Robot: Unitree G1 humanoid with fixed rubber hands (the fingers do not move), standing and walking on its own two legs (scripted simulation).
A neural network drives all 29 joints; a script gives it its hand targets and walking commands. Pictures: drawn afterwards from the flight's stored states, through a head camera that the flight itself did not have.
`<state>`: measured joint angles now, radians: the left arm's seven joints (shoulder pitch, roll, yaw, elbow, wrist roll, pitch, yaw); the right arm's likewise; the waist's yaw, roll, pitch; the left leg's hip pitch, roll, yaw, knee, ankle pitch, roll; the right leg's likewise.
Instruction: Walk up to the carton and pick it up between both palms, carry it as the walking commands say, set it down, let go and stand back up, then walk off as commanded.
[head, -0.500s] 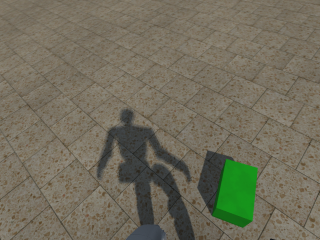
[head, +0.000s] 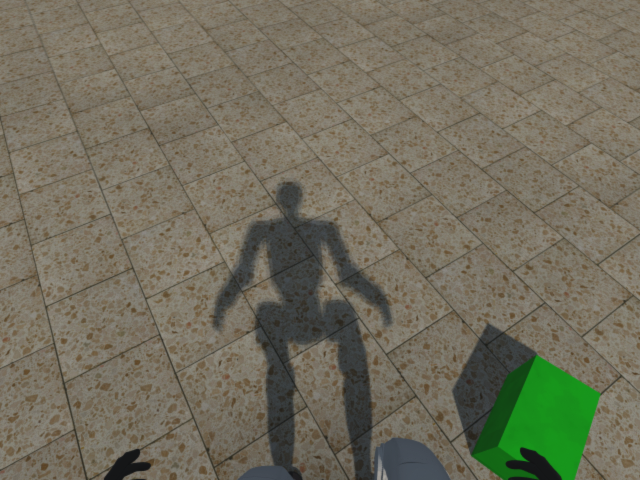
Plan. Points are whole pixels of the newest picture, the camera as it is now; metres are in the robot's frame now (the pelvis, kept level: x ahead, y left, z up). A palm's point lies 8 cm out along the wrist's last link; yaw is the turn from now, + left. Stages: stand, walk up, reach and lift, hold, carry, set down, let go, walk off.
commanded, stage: walk off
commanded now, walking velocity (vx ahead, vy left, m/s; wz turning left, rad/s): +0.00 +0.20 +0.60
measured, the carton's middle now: (533, 425) +0.28 -0.57 -0.67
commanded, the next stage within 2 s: none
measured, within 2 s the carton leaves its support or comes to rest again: neither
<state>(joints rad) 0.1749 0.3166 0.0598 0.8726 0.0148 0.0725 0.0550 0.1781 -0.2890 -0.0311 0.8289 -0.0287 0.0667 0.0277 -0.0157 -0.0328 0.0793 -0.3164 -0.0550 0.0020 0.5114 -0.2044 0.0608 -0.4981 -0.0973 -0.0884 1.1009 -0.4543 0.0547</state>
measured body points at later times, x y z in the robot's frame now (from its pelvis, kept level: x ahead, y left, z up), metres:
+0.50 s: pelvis -0.01 +0.09 +0.01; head +0.03 +0.07 +0.45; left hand -0.07 +0.39 -0.10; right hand +0.18 -0.14 -0.13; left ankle -0.05 +0.27 -0.68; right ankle +0.01 -0.07 -0.73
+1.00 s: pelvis -0.07 +0.20 +0.00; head -0.03 +0.20 +0.44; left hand -0.12 +0.49 -0.12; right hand +0.13 +0.02 -0.15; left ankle -0.05 +0.27 -0.73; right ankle -0.02 +0.12 -0.73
